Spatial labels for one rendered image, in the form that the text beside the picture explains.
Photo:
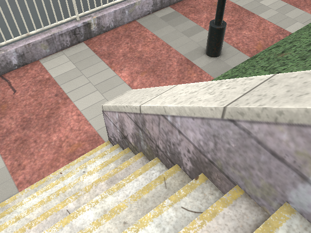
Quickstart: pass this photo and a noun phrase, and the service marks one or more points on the stairs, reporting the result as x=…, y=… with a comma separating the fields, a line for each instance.
x=111, y=190

